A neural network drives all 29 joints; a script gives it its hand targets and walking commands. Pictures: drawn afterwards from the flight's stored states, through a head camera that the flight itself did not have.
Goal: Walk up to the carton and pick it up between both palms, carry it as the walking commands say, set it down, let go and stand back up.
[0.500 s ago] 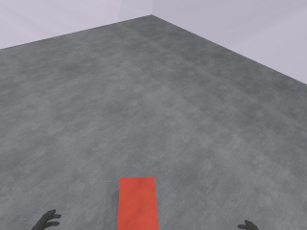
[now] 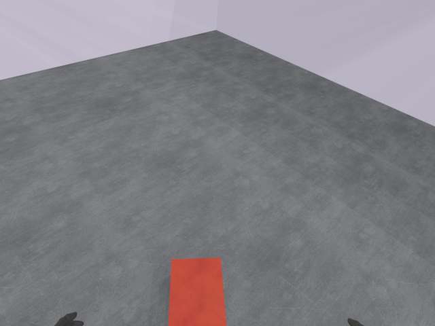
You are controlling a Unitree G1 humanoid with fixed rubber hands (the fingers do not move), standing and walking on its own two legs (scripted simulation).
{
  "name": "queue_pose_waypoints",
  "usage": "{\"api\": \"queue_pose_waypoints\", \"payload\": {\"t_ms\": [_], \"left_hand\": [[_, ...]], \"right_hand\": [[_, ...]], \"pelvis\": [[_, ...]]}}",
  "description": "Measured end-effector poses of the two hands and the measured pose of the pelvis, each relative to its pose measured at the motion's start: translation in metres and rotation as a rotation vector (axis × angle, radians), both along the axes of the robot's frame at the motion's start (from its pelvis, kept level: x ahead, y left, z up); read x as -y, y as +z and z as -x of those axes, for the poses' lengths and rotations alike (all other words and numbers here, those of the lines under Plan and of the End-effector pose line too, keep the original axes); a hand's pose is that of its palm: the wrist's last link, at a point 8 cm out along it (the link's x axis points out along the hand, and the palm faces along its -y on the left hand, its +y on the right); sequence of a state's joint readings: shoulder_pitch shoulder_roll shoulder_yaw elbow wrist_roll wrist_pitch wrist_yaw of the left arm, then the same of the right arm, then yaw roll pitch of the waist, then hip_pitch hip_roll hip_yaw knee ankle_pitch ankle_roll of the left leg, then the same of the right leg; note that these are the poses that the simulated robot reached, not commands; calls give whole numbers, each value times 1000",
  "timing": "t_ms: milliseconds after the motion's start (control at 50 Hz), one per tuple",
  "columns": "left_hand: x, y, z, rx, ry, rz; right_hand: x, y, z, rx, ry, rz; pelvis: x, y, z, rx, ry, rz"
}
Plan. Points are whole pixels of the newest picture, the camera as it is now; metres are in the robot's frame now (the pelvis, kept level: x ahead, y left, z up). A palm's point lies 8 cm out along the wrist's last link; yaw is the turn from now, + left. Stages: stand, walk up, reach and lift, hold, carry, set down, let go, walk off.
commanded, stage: stand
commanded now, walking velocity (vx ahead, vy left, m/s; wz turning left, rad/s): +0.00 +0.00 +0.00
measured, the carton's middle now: (196, 300) +0.40 +0.04 -0.70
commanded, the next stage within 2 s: none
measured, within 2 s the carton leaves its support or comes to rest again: neither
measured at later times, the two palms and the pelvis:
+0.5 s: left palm out of the picture +0.05 +0.30 -0.11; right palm out of the picture +0.05 -0.30 -0.10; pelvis -0.03 +0.00 +0.00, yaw +0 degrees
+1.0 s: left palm out of the picture +0.03 +0.31 -0.11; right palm out of the picture +0.04 -0.30 -0.10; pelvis -0.03 +0.00 +0.00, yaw +1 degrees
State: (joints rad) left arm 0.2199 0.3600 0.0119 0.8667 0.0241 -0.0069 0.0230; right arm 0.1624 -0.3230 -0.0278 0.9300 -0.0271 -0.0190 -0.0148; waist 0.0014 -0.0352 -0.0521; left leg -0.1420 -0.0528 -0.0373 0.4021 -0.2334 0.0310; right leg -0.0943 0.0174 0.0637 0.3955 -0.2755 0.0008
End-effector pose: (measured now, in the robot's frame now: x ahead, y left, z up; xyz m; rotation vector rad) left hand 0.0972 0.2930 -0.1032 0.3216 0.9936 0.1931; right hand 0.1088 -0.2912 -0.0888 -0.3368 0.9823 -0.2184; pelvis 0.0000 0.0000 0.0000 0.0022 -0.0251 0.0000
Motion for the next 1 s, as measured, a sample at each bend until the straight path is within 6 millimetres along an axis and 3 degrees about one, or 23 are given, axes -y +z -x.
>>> {"api": "queue_pose_waypoints", "payload": {"t_ms": [460, 1000], "left_hand": [[-9, -6, 47, -102, 29, -7], [-15, -10, 67, -158, 43, -13]], "right_hand": [[13, -8, 53, -114, -28, 13], [13, -10, 65, -152, -30, 12]], "pelvis": [[1, 3, 24, 24, 6, 2], [-1, 4, 32, 27, 10, 3]]}}
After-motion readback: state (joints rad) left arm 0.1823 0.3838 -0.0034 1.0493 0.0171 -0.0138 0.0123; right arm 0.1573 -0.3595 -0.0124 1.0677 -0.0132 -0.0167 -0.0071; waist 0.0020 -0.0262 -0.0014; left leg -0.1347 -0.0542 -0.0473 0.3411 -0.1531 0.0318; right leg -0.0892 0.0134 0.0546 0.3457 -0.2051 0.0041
